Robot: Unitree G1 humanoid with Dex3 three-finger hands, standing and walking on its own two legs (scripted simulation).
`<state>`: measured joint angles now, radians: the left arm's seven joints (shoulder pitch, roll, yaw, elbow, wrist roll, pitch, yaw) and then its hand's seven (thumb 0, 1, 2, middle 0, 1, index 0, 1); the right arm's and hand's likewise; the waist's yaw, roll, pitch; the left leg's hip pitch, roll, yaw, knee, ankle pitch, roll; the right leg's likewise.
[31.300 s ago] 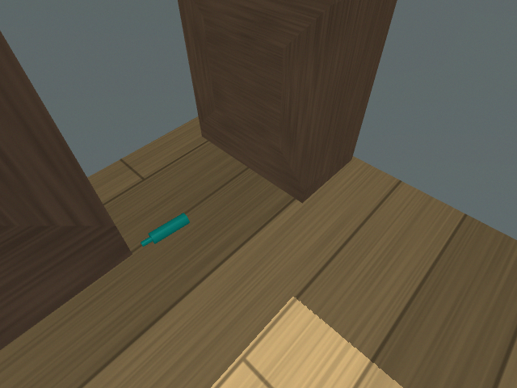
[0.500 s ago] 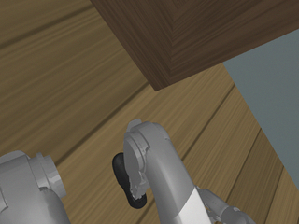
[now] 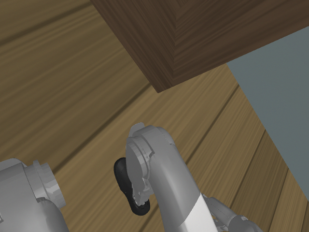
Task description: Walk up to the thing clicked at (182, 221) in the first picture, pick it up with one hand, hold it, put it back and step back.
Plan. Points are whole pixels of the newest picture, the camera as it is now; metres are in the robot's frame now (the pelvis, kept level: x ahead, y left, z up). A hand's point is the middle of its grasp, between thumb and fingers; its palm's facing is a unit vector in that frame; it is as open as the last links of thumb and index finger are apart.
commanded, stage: close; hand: left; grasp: from above
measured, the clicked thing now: out of the picture +0.41 +0.43 -0.28
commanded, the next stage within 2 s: settle in 0.30 s
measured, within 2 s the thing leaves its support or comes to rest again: leaves its support in 0.72 s
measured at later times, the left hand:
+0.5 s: hand out of the picture +0.41 +0.39 -0.25, palm faces -0.36 -0.25 -0.90, open 8.6 cm
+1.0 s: hand out of the picture +0.41 +0.42 -0.18, palm faces -0.31 -0.20 -0.93, open 8.6 cm
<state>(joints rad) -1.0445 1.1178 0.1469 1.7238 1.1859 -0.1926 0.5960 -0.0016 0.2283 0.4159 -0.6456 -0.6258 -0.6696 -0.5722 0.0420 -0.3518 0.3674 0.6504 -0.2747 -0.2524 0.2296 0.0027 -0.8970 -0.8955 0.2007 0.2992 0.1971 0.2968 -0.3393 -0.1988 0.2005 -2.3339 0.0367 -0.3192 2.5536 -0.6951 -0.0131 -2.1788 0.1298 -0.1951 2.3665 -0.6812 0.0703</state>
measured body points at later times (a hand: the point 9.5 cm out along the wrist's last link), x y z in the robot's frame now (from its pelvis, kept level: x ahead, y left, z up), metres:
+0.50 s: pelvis +0.00 +0.00 +0.00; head +0.27 +0.16 +0.32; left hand +0.43 +0.40 -0.20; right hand +0.10 -0.24 -0.05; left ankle +0.07 +0.13 -0.27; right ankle +0.12 -0.12 -0.27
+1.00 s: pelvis +0.01 +0.00 +0.00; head +0.24 +0.14 +0.36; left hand +0.43 +0.42 -0.13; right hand +0.13 -0.25 -0.07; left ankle +0.07 +0.13 -0.27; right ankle +0.12 -0.12 -0.27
